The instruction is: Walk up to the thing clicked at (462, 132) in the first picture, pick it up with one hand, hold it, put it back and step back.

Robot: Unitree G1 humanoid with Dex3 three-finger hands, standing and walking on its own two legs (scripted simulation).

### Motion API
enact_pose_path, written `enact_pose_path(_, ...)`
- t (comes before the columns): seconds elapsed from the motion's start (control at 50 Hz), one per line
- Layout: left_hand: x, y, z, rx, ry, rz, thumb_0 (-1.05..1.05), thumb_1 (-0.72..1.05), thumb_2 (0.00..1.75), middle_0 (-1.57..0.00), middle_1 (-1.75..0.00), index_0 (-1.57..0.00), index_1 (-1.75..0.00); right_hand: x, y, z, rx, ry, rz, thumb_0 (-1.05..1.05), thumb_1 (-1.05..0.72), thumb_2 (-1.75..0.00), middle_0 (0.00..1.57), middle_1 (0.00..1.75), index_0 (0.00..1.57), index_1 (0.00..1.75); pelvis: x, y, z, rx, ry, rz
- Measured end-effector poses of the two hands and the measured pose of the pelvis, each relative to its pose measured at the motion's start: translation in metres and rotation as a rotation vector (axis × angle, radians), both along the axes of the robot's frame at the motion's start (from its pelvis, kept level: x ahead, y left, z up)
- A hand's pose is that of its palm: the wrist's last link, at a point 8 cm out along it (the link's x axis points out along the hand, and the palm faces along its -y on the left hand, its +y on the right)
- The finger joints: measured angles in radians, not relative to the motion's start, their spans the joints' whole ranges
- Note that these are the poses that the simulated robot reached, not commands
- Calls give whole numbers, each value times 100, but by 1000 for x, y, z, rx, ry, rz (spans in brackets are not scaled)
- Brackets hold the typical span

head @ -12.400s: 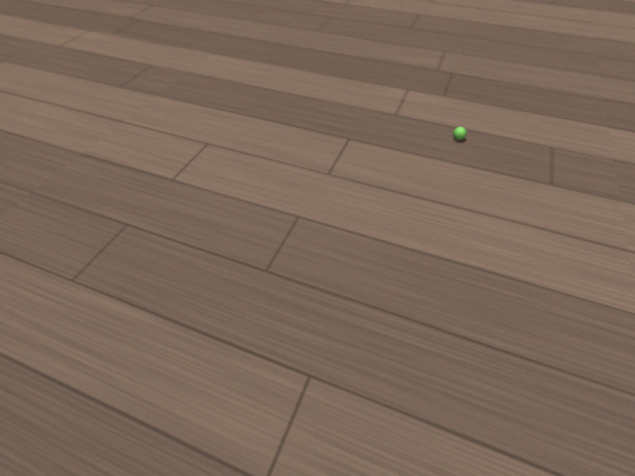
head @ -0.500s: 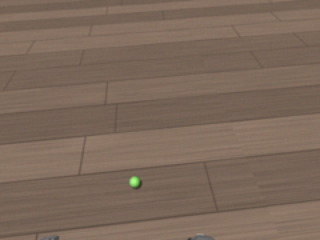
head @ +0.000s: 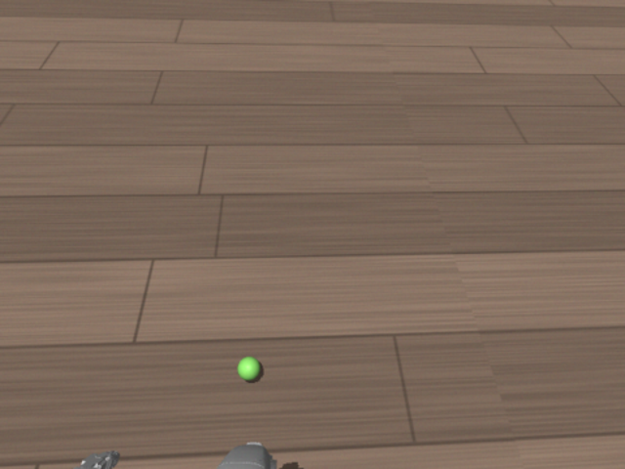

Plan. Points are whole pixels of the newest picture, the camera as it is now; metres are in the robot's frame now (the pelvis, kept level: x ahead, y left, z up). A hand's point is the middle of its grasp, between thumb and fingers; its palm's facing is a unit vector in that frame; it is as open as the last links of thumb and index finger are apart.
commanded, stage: walk up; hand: left
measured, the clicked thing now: (248, 368) +0.45 +0.21 -0.72
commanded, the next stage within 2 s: none
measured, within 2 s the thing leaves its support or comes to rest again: neither
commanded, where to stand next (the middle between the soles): +0.10 -0.02 m, yaw -1 degrees
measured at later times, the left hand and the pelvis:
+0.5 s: hand out of the picture +0.09 +0.26 -0.12, palm faces +0.02 -0.94 -0.34, open 7.4 cm; pelvis +0.01 +0.00 +0.03, yaw +0 degrees
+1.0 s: hand out of the picture +0.07 +0.26 -0.13, palm faces +0.01 -0.95 -0.32, open 7.4 cm; pelvis +0.01 +0.01 +0.03, yaw +1 degrees
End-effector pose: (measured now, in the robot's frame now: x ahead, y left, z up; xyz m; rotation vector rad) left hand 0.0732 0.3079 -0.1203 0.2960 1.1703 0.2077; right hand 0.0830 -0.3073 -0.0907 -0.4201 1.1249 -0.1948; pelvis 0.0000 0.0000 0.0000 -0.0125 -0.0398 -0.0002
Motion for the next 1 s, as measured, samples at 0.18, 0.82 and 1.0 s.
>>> enact_pose_path(0.18,-5,-6,14,9,38,9,1,91,90,-21,-30,-20,-30,42,11,0,66,-50,19,1,-90,-90,20,30,21,30,6,-3,11,1,-7,7)
enact_pose_path(0.82,-1,-4,24,-22,88,25,1,91,90,-21,-30,-20,-30,-8,16,6,68,112,-78,1,-91,-90,20,30,21,30,9,7,31,1,1,10)
enact_pose_path(1.0,-10,-2,24,-16,113,43,1,91,90,-21,-30,-20,-30,3,20,4,79,99,-68,1,-91,-90,20,30,21,30,12,7,31,1,4,10)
